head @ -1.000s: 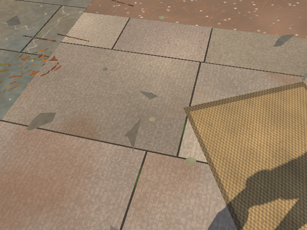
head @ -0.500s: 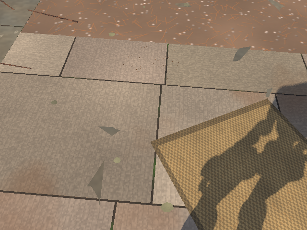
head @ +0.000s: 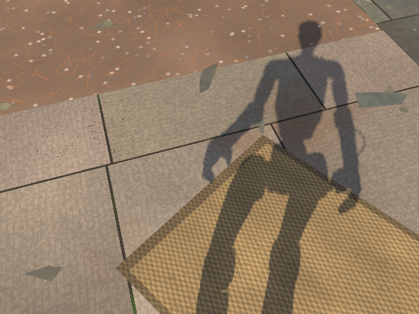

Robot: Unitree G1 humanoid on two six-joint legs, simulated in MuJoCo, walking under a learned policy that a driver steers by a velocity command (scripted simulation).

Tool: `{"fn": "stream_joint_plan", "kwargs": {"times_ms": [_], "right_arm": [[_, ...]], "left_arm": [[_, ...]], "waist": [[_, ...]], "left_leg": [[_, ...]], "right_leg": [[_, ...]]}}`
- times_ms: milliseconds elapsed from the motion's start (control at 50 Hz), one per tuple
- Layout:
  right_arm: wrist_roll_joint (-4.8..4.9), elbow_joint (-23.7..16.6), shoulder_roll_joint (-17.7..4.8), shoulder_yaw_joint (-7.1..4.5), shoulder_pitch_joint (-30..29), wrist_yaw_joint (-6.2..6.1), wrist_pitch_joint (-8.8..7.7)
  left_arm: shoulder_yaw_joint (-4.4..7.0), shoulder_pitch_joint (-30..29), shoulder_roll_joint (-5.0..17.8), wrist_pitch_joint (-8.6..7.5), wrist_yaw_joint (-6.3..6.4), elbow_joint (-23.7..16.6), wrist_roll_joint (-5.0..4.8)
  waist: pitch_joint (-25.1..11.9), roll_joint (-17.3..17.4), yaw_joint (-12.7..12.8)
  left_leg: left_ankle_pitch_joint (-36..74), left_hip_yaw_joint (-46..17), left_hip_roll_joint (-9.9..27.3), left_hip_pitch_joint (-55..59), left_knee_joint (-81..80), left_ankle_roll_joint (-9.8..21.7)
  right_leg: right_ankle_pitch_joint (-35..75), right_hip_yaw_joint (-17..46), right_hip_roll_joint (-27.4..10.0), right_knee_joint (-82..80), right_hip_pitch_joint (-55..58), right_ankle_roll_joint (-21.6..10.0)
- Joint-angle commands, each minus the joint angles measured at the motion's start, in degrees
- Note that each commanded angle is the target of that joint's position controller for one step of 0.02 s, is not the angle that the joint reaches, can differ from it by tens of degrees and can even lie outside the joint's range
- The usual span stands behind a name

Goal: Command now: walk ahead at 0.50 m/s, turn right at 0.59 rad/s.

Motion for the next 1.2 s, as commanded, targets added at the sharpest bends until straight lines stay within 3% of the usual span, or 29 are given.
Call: {"fn": "stream_joint_plan", "kwargs": {"times_ms": [20,80,120,280,340,380,400,420,440,460,480,500,520,540,580,620,720,780,860,900,940,960,980,1000,1020,1040,1060,1120,1200], "right_arm": [[-1.36,-5.1,-6.2,-1.08,0.1,0.01,-0.39],[-1.89,-5.8,-5.0,-0.93,-0.7,0.56,2.02],[-1.82,-7.5,-4.9,-0.81,-5.2,0.68,2.49],[-1.13,-13.3,-5.2,0.14,-20.9,1.33,1.92],[-0.86,-14.3,-4.6,0.84,-23.0,1.82,1.09],[-0.68,-13.8,-5.7,0.55,-20.1,1.75,0.75],[-0.57,-12.6,-6.8,0.04,-16.2,1.42,0.62],[-0.34,-10.6,-8.2,-0.64,-10.0,0.83,0.38],[-0.42,-7.9,-9.2,-1.24,-1.3,0.11,-0.05],[-1.40,-6.5,-12.4,-2.05,8.1,-0.62,-0.37],[-1.76,-5.4,-18.1,-3.71,9.6,-0.24,0.00],[0.59,-5.7,-13.1,-2.72,4.5,0.80,0.74],[1.00,-7.0,-10.1,-2.13,-0.9,1.10,0.86],[0.51,-6.9,-8.1,-1.62,-2.5,1.27,0.70],[0.58,-5.1,-6.9,-1.05,-1.4,0.94,0.19],[1.03,-4.0,-8.0,-1.41,0.8,0.81,-0.40],[1.19,-2.9,-9.5,-2.12,5.3,0.39,0.08],[1.12,-2.6,-9.9,-2.55,8.3,0.35,0.30],[0.35,-2.7,-10.5,-2.89,10.7,-0.04,0.72],[0.06,-3.7,-11.2,-3.21,9.0,-0.43,0.89],[0.18,-4.8,-12.2,-3.54,5.7,-0.43,0.80],[0.71,-5.1,-11.1,-3.24,5.5,0.01,0.34],[1.35,-7.2,-6.8,-2.06,5.4,0.21,-0.22],[2.41,-8.9,-4.6,-1.59,11.2,0.13,0.15],[0.46,-6.7,-8.7,-2.06,10.8,-0.38,1.37],[-0.17,-6.6,-8.9,-2.19,6.9,0.24,1.66],[-0.21,-7.0,-7.6,-1.98,4.8,0.80,1.81],[-1.16,-7.7,-6.8,-1.89,3.2,2.21,3.41],[-1.18,-10.5,-6.0,-1.45,-3.3,3.29,4.13]], "left_arm": [[1.90,5.6,7.0,-0.93,1.13,-1.2,-1.35],[1.76,7.6,7.6,-2.45,0.84,-0.7,-1.70],[1.95,10.3,8.5,-2.67,0.81,-0.2,-1.52],[1.77,19.5,8.7,-2.47,1.37,1.4,-1.11],[1.05,21.2,7.6,-2.77,1.96,2.5,-0.67],[0.99,19.5,8.7,-3.18,2.20,2.6,-0.36],[1.07,18.4,9.4,-3.42,2.29,2.7,-0.21],[1.18,17.9,10.2,-3.49,2.23,2.9,0.15],[1.12,17.1,10.3,-3.51,2.04,3.0,0.26],[0.31,17.7,7.6,-3.69,1.95,1.6,0.23],[-0.20,24.9,3.6,-3.63,1.33,1.3,-1.49],[-0.10,21.6,7.1,-3.82,1.53,1.4,0.81],[-0.02,16.0,7.5,-3.97,1.23,0.3,0.83],[-0.40,12.1,7.1,-4.26,0.98,-0.8,0.96],[-0.80,10.8,5.9,-3.42,0.51,-2.0,1.65],[-1.25,10.5,4.9,-2.49,0.24,-2.5,1.73],[-2.29,-1.1,3.7,-1.73,0.01,-6.7,1.37],[-2.83,-7.1,3.2,-1.91,-0.22,-8.7,0.89],[-3.08,-12.2,3.7,-2.60,-0.11,-10.9,0.18],[-2.80,-10.3,4.8,-3.11,0.10,-11.0,0.02],[-1.99,-2.2,6.5,-3.83,0.80,-8.7,-0.05],[-1.06,4.1,9.1,-4.62,1.59,-7.2,0.63],[0.04,13.7,13.7,-4.85,2.68,-6.9,1.95],[1.09,12.3,17.6,-3.65,2.78,-6.8,2.01],[0.60,9.5,12.5,-2.92,2.47,-7.0,1.29],[-0.61,6.5,7.4,-2.96,2.14,-7.8,0.75],[-1.13,5.0,5.6,-3.18,1.87,-7.5,0.77],[-1.20,6.8,5.1,-4.51,1.78,-5.6,0.17],[-0.57,9.7,6.0,-5.39,1.43,-3.7,-0.47]], "waist": [[-5.5,-0.4,0.9],[-5.4,-0.9,-0.1],[-3.6,-1.5,1.2],[-1.3,-3.7,6.8],[-0.7,-4.5,7.6],[-0.5,-5.4,5.5],[-1.9,-5.9,3.7],[-5.1,-5.7,1.0],[-9.6,-4.0,-3.3],[-16.4,0.9,-6.2],[-20.7,16.7,-1.9],[-15.2,8.4,-0.2],[-7.7,3.4,0.9],[-5.1,-0.1,1.0],[-3.8,1.3,3.0],[-4.8,2.9,3.5],[-1.5,2.9,0.9],[-2.0,3.3,-1.5],[-2.7,3.8,-3.2],[-3.2,4.5,-1.5],[-5.7,3.9,2.8],[-9.7,0.3,5.7],[-18.5,-7.2,9.1],[-20.2,-19.1,4.9],[-13.4,-9.9,3.4],[-7.6,-3.7,3.3],[-4.7,-2.9,2.6],[-4.1,-7.2,1.5],[-3.6,-5.6,1.7]], "left_leg": [[4.8,-4.9,2.8,-15.9,-1.2,-0.3],[6.3,-4.1,2.1,-14.6,-5.9,-1.9],[10.5,-3.7,1.9,-17.7,-10.2,-2.7],[21.3,-4.1,-1.7,-23.2,-27.6,-2.3],[22.8,-1.9,-2.8,-19.2,-34.1,0.1],[20.0,-1.3,-4.0,-12.2,-37.6,2.9],[17.0,-0.7,-5.6,-7.0,-38.5,4.2],[14.3,0.2,-7.7,-0.4,-39.5,5.6],[15.7,0.0,-7.5,9.8,-42.4,7.3],[10.1,-12.7,3.2,23.1,-42.0,10.4],[9.2,-43.0,16.5,35.3,-48.5,19.8],[4.7,-49.2,14.7,30.7,-53.6,19.0],[5.3,-39.2,12.9,23.1,-53.6,18.2],[12.2,-33.3,10.1,18.2,-54.4,17.2],[21.8,-26.2,5.5,12.8,-55.6,15.3],[27.5,-23.5,3.9,11.4,-56.2,15.6],[22.9,-21.4,1.5,7.9,-59.6,15.2],[24.3,-21.3,0.4,10.1,-58.0,13.3],[30.8,-23.5,1.2,13.9,-53.2,12.5],[31.9,-25.4,1.8,13.5,-50.3,11.0],[34.0,-26.1,0.2,10.2,-43.8,9.0],[31.9,-23.4,-3.3,6.8,-34.2,7.5],[17.6,-17.0,-6.8,0.5,-18.5,6.1],[-11.2,-10.4,-13.9,-15.4,-7.6,5.0],[-7.7,-10.0,-8.0,-20.0,-1.5,5.3],[-2.0,-9.9,-6.2,-19.4,-1.5,5.1],[1.2,-9.4,-4.6,-17.9,-3.1,4.4],[4.7,-7.6,-2.9,-15.9,-4.2,3.0],[10.6,-7.0,-1.8,-21.7,-5.3,1.8]], "right_leg": [[18.3,21.9,-15.6,-18.0,16.7,-9.3],[21.5,19.2,-12.9,-19.4,13.1,-9.4],[19.2,19.5,-12.1,-20.8,12.7,-8.7],[23.7,22.7,-11.5,-18.0,21.4,-6.3],[28.6,21.1,-12.7,-17.8,24.0,-5.1],[34.3,19.7,-13.9,-16.8,24.1,-3.2],[42.9,18.4,-13.8,-13.5,24.6,-2.2],[51.1,16.7,-12.9,-6.3,25.7,-1.4],[50.9,13.9,-10.8,4.6,23.6,-0.5],[34.2,11.7,-8.2,20.8,14.3,0.3],[-9.6,6.6,3.5,40.9,-5.5,3.7],[-13.8,10.7,0.1,44.1,-12.4,2.6],[-8.4,10.3,-3.2,42.6,-14.1,2.8],[-5.7,9.6,-5.0,39.9,-13.4,3.1],[-4.8,8.9,-7.2,34.3,-10.5,4.6],[-5.4,7.8,-7.5,30.8,-9.3,6.3],[2.2,5.3,-8.7,17.3,-13.5,9.7],[8.6,5.1,-7.7,9.5,-12.9,10.3],[8.4,5.4,-5.7,3.6,-11.1,9.8],[5.5,6.3,-5.0,-0.2,-5.8,8.8],[3.1,5.8,-3.2,-5.7,7.0,7.1],[2.4,9.0,-6.7,-8.4,17.3,5.2],[-10.0,22.6,-21.1,-10.4,29.6,2.0],[-17.0,46.3,-31.1,-17.8,36.1,-3.6],[-22.4,45.9,-30.0,-17.4,29.8,-4.3],[-18.5,37.0,-26.5,-18.1,23.4,-3.0],[-9.0,28.9,-23.7,-19.5,18.8,-2.0],[7.3,16.4,-19.4,-21.0,15.3,-0.4],[15.8,9.2,-19.9,-22.8,17.4,-1.6]]}}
